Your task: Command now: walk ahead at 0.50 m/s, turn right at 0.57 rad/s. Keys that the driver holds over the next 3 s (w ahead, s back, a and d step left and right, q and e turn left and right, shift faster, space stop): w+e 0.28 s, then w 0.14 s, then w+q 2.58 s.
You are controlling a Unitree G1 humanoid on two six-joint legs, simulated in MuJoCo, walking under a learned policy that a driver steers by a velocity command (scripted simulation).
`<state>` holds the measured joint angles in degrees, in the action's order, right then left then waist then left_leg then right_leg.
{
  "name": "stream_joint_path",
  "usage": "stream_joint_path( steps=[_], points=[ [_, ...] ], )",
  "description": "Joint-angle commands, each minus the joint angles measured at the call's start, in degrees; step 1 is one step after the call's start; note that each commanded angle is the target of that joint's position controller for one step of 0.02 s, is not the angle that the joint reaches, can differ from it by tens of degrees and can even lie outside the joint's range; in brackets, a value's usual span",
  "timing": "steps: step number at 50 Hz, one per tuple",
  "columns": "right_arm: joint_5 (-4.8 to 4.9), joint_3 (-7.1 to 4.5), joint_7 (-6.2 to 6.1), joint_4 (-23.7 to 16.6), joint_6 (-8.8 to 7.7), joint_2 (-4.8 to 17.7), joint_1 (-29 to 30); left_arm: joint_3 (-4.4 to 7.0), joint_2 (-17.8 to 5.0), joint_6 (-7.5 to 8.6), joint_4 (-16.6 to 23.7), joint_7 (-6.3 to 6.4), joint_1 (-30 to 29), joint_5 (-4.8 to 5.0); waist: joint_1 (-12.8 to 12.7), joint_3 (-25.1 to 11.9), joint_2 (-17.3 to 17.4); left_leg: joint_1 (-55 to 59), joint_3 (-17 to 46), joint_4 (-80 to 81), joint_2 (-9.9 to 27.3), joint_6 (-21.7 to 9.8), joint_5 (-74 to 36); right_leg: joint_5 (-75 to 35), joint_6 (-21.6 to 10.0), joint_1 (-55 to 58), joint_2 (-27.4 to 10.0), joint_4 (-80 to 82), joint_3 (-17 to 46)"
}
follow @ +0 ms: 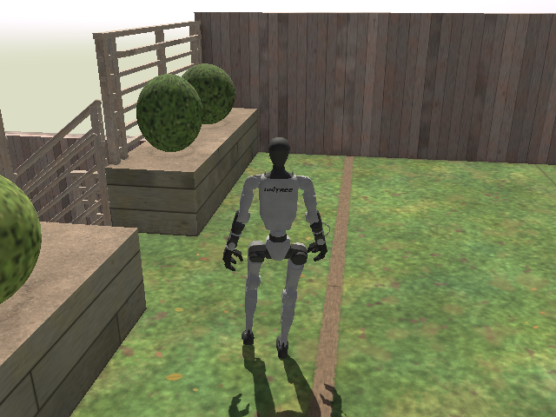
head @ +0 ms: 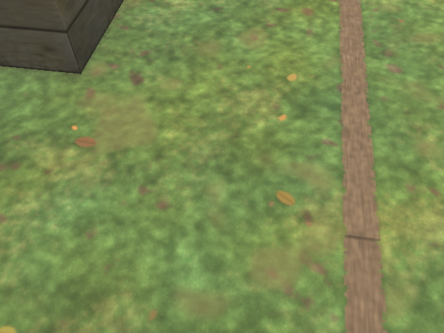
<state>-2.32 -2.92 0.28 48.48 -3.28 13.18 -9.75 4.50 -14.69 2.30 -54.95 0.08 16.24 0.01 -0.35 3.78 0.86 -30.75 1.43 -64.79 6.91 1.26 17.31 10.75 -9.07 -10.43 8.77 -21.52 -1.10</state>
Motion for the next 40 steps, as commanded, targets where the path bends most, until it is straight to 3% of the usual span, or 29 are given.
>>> stream_joint_path(
  steps=[1, 6, 11, 13, 14, 15, 16, 17, 18, 19, 20, 21, 23, 25, 27, 32, 36, 38, 39, 40],
  points=[
    [-0.37, -0.87, 0.43, -2.72, 1.51, 4.19, -2.44, 1.41, -7.92, 1.71, 3.24, 0.16, 1.94, 0.22, 1.38, -2.18, -1.52, -3.88, -1.92, 5.02, 0.08, 2.06, -4.75, -22.55, -7.05, 1.32, -14.59, 9.50, 14.78],
    [0.04, -0.53, 0.67, -7.22, 1.69, 4.97, 9.02, 1.30, -7.99, 1.23, 3.10, 0.07, 8.50, -0.09, -3.14, -1.21, -3.94, -10.11, -1.75, 16.78, -1.49, 2.22, -13.28, -22.36, -4.63, 7.62, -14.08, 8.78, 17.39],
    [0.61, 0.34, 1.14, -11.06, 0.74, 5.40, 16.74, 1.34, -8.75, 0.98, 3.35, 0.72, 11.94, -0.81, -5.56, -0.70, -4.85, -9.95, -1.56, 26.68, -4.55, 0.64, -14.83, -26.88, -4.48, 13.92, -15.43, 5.25, 20.41],
    [0.86, 0.30, 1.07, -11.70, 0.20, 6.50, 15.56, 1.58, -9.72, 1.05, 4.01, 1.21, 10.69, -1.00, -4.11, -0.77, -5.57, -4.82, -0.63, 31.15, -5.45, -0.66, -13.67, -28.99, -3.10, 13.93, -16.26, 3.30, 21.91],
    [0.99, 0.07, 0.87, -11.00, -0.08, 7.31, 12.12, 1.74, -10.44, 1.13, 4.68, 1.33, 8.59, -1.05, -2.01, -1.39, -5.95, 1.35, -0.63, 33.60, -6.38, -1.58, -11.92, -31.94, -1.77, 11.87, -16.03, 1.44, 21.71],
    [1.02, -0.47, 0.42, -9.20, -0.41, 8.60, 6.28, 1.87, -11.20, 1.41, 5.19, 1.16, 6.70, -1.13, 0.55, -3.75, -5.93, 9.76, -1.59, 34.69, -8.06, -2.76, -9.84, -38.86, -0.43, 10.08, -15.32, -2.83, 20.65],
    [0.96, -1.13, -0.20, -6.61, -0.98, 9.83, -1.94, 1.84, -11.30, 1.78, 5.19, 0.68, 5.97, -0.88, 4.24, -7.99, -3.69, 20.09, -2.64, 37.81, -8.79, -4.09, -11.36, -41.89, 0.82, 8.61, -12.84, -12.12, 18.39],
    [0.03, -1.87, -1.05, -5.31, -1.65, 12.22, -10.30, 1.19, -9.02, 2.31, 5.77, 0.11, 6.44, -0.51, 7.63, -14.06, -0.61, 33.17, 3.93, 38.85, -1.71, -6.29, -6.89, -31.43, 1.88, 1.75, -9.57, -25.30, 16.02],
    [-1.57, -3.19, -1.42, -5.60, -1.51, 18.14, -14.54, -0.10, -2.69, 2.46, 7.24, -0.07, 13.12, 1.45, 5.24, -22.64, 12.36, 48.67, 29.57, 41.47, 15.16, -12.95, -1.26, 4.02, 4.37, -14.25, -0.88, -44.65, 10.05],
    [-0.26, -3.18, -0.79, -5.12, -0.56, 16.26, -11.65, 0.06, -5.90, 2.19, 6.43, 0.08, 15.04, -0.19, 2.89, -22.02, 13.43, 45.07, 44.60, 48.78, 17.58, -15.73, 3.86, 18.74, 3.94, -21.14, -1.03, -51.34, 9.55],
    [0.45, -2.09, -0.48, -5.92, -0.35, 11.09, -6.34, 0.23, -6.80, 1.57, 5.44, 0.12, 12.44, -1.23, 1.03, -11.59, 5.70, 35.56, 37.08, 50.03, 15.68, -15.24, 10.20, 13.73, 3.92, -23.16, -4.78, -53.25, 9.65],
    [0.69, -1.14, -0.12, -6.12, -0.50, 7.25, -3.10, -0.06, -6.44, 1.44, 6.09, -0.37, 7.92, -1.73, 1.12, -5.97, 0.43, 28.29, 28.44, 51.18, 12.31, -13.99, 7.79, 9.82, 4.09, -22.63, -6.81, -50.22, 8.83],
    [0.75, -0.49, -0.09, -4.02, -1.07, 6.17, -3.73, -0.33, -5.29, 0.91, 7.68, -1.28, 4.68, -2.48, -0.13, -2.57, 3.78, 21.79, 18.47, 53.02, 7.00, -12.39, -4.21, 8.27, 4.71, -20.29, -8.82, -44.87, 7.96],
    [1.45, -0.59, 0.46, -2.12, -1.95, 6.80, -6.08, -0.77, -4.40, 0.32, 7.74, -1.77, 5.11, -3.04, -1.24, -3.70, 5.20, 21.22, 14.97, 53.00, 5.28, -13.27, -15.42, 7.83, 5.67, -18.88, -9.66, -42.22, 5.36],
    [2.02, -0.80, 0.75, -1.01, -2.33, 7.44, -7.98, -1.29, -3.71, 0.28, 8.91, -1.99, 2.02, -3.19, -1.20, -3.69, 4.64, 21.69, 12.98, 53.87, 4.46, -14.57, -19.54, 6.26, 7.04, -20.92, -11.01, -38.06, 3.19],
    [2.09, -1.59, 0.53, 0.68, -1.48, 9.06, -11.98, -3.22, -1.81, 0.68, 13.52, -2.38, -11.21, -2.22, 1.66, -1.06, 4.63, 18.60, 9.78, 55.69, 1.54, -13.73, -17.16, -2.75, 10.28, -18.79, -11.28, -19.48, 0.28],
    [1.79, -2.24, 0.63, 1.18, -1.03, 10.53, -14.69, -3.22, -3.25, 1.31, 15.31, -1.62, -15.34, -1.53, 2.88, -2.42, 4.48, 20.51, 12.13, 51.51, 2.59, -12.52, -20.76, -3.62, 10.51, -13.71, -9.47, -12.77, 0.00],
    [1.67, -2.64, 0.39, 0.75, -0.71, 11.28, -13.87, -2.81, -4.24, 1.92, 15.22, -1.09, -13.00, -1.40, 1.20, -3.14, 4.63, 20.59, 14.46, 47.91, 3.06, -11.37, -19.49, -1.45, 9.78, -8.57, -8.85, -8.63, 0.75],
    [1.85, -2.77, 0.27, 0.45, -0.58, 11.34, -12.98, -2.46, -4.76, 2.45, 14.10, -0.70, -9.16, -1.55, -0.90, -4.09, 3.42, 19.01, 14.27, 43.89, 1.80, -10.31, -19.18, -2.00, 9.07, -2.45, -8.35, -4.50, 0.70],
    [2.13, -2.48, 0.31, 0.07, -0.77, 9.91, -13.06, -1.54, -7.22, 3.26, 12.47, 0.03, -3.23, -2.31, -3.14, -7.60, 0.14, 15.73, 12.32, 35.33, -1.54, -8.81, -18.43, -0.59, 7.51, 7.07, -11.01, -1.96, 3.73]
  ],
)
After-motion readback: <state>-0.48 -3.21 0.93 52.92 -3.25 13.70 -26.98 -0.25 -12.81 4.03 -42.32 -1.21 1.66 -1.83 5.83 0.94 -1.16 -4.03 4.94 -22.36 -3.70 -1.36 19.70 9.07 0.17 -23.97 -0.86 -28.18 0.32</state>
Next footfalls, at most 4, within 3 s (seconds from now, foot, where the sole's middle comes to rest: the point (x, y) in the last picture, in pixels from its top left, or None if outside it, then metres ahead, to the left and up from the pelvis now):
0.34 left None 0.39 0.11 -0.78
0.80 right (283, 304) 0.55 -0.14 -0.78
1.32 left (209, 228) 0.81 0.09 -0.78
1.86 right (220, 150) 1.17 0.06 -0.78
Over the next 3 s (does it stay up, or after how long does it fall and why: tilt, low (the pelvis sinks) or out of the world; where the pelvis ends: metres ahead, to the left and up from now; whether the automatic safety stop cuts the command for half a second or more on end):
stays up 1.31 0.51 0.01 its command is cut before an obstacle after 2.5 s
